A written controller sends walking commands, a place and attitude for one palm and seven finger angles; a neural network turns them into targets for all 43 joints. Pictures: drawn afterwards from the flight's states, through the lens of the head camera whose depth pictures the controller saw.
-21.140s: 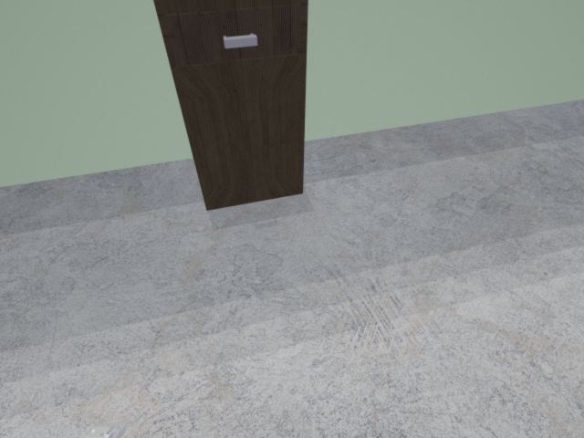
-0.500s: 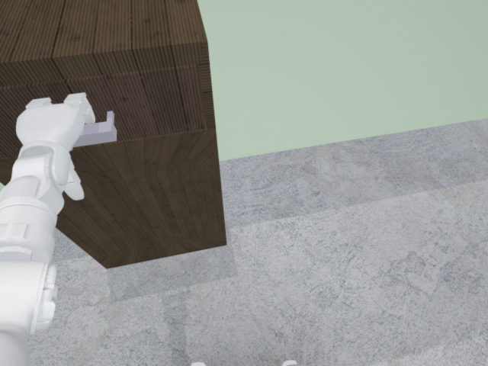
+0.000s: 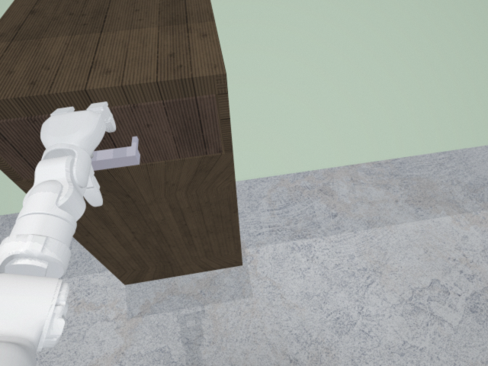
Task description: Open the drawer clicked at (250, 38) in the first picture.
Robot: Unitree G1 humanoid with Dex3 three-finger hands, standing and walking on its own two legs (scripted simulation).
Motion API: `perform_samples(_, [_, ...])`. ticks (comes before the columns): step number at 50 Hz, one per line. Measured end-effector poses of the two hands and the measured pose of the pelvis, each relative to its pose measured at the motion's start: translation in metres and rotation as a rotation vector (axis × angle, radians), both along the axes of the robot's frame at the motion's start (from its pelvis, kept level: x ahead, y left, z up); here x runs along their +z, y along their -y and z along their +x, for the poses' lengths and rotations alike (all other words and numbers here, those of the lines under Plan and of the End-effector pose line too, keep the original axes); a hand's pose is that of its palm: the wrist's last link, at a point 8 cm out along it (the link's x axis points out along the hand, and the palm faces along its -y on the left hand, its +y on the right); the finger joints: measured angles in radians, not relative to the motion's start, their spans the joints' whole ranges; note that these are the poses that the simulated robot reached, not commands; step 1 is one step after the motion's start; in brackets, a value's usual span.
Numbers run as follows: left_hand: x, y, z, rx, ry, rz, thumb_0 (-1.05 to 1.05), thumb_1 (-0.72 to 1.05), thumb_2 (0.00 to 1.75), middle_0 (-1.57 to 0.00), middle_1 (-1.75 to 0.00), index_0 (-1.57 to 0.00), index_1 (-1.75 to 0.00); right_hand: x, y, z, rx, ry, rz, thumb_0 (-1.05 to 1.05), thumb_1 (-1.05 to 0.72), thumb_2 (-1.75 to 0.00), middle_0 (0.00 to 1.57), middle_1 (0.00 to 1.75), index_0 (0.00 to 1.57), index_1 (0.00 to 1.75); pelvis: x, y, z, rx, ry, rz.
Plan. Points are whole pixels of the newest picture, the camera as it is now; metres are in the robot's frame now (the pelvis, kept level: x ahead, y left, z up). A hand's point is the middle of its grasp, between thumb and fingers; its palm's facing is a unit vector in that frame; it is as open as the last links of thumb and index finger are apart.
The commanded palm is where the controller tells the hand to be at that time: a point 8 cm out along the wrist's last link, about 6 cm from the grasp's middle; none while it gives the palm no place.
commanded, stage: re-aim the fingers above the handle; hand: left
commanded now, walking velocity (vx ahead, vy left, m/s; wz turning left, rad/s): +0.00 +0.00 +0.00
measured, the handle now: (111, 151) +0.51 +0.28 +0.04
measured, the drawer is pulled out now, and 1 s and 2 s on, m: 0.00 0.00 0.00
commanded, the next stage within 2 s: none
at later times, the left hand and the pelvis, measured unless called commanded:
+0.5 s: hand (99, 156) +0.44 +0.26 +0.10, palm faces -0.06 +0.00 -1.00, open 13.8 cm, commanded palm +0.42 +0.27 +0.16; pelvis +0.00 -0.02 +0.00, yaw +1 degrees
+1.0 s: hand (96, 165) +0.43 +0.26 +0.09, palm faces -0.06 -0.01 -1.00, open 13.8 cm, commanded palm +0.41 +0.27 +0.16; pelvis -0.01 -0.01 +0.00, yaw +1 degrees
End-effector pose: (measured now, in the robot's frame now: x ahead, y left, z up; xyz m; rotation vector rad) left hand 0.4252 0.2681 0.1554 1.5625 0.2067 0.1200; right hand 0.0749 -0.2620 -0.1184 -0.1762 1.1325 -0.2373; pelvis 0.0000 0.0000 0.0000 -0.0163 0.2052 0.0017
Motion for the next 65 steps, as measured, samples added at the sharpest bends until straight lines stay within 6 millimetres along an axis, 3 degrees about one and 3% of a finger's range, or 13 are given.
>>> perform_samples(7, [-0.017, -0.002, -0.008, -0.044, -0.037, -0.017, 0.0, -0.49, 0.3, -0.32, -1.2, -0.32, -1.2, 0.003, 0.009, 0.011, 0.02, 0.014, -0.031, 0.01, -0.9, -0.9, 0.2, 0.3, 0.21, 0.3, -0.001, 0.009, -0.001, 0.005, -0.001, 0.004])
perform_samples(14, [-0.004, -0.004, -0.009, -0.043, 0.073, 0.011, 0.0, -0.49, 0.3, -0.32, -1.2, -0.32, -1.2, -0.001, 0.022, 0.004, 0.027, -0.027, -0.046, 0.01, -0.9, -0.9, 0.2, 0.3, 0.21, 0.3, -0.003, 0.015, -0.002, 0.019, -0.018, 0.0])
perform_samples(19, [-0.003, -0.007, -0.004, 0.03, 0.037, 0.031, 0.0, -0.49, 0.3, -0.32, -1.2, -0.32, -1.2, -0.003, 0.026, -0.006, 0.005, -0.048, -0.039, 0.01, -0.9, -0.9, 0.2, 0.3, 0.21, 0.3, -0.003, 0.017, -0.002, 0.018, -0.015, 0.002])
perform_samples(29, [-0.006, 0.025, 0.001, -0.08, 0.004, -0.023, 0.0, -0.49, 0.3, -0.32, -1.2, -0.32, -1.2, -0.002, 0.027, -0.021, -0.04, -0.047, -0.039, 0.01, -0.9, -0.9, 0.2, 0.3, 0.21, 0.3, -0.001, 0.017, -0.003, -0.003, 0.004, 0.008])
perform_samples(36, [-0.003, 0.0, -0.009, -0.012, 0.064, 0.014, 0.0, -0.49, 0.3, -0.32, -1.2, -0.32, -1.2, -0.002, 0.023, -0.025, -0.046, -0.033, -0.028, 0.01, -0.9, -0.9, 0.2, 0.3, 0.21, 0.3, -0.001, 0.017, -0.007, -0.016, -0.004, 0.008])
perform_samples(43, [-0.005, -0.023, -0.025, 0.059, 0.006, 0.039, 0.0, -0.49, 0.3, -0.32, -1.2, -0.32, -1.2, -0.001, 0.021, -0.022, -0.014, -0.037, -0.035, 0.01, -0.9, -0.9, 0.2, 0.3, 0.21, 0.3, 0.0, 0.014, -0.01, 0.008, 0.006, 0.005])
perform_samples(48, [-0.009, -0.002, -0.021, -0.051, -0.02, 0.011, 0.0, -0.49, 0.3, -0.32, -1.2, -0.32, -1.2, 0.004, 0.022, -0.016, 0.006, -0.021, -0.071, 0.01, -0.9, -0.9, 0.2, 0.3, 0.21, 0.3, -0.001, 0.011, -0.013, 0.025, 0.016, 0.0])
perform_samples(54, [-0.003, 0.022, -0.004, -0.147, 0.073, -0.027, 0.0, -0.49, 0.3, -0.32, -1.2, -0.32, -1.2, 0.007, 0.018, -0.015, -0.005, 0.01, -0.075, 0.01, -0.9, -0.9, 0.2, 0.3, 0.21, 0.3, -0.003, 0.006, -0.016, 0.007, 0.004, 0.001])
perform_samples(59, [0.007, 0.001, -0.002, -0.031, 0.122, 0.018, 0.0, -0.49, 0.3, -0.32, -1.2, -0.32, -1.2, -0.001, 0.009, -0.024, -0.022, -0.001, -0.028, 0.01, -0.9, -0.9, 0.2, 0.3, 0.21, 0.3, -0.003, 0.004, -0.016, -0.018, -0.005, 0.004])
perform_samples(65, [-0.002, -0.031, -0.021, 0.107, -0.008, 0.057, 0.0, -0.49, 0.3, -0.32, -1.2, -0.32, -1.2, -0.007, 0.0, -0.035, -0.023, -0.047, 0.012, 0.01, -0.9, -0.9, 0.2, 0.3, 0.21, 0.3, 0.0, 0.004, -0.013, -0.012, 0.002, 0.005])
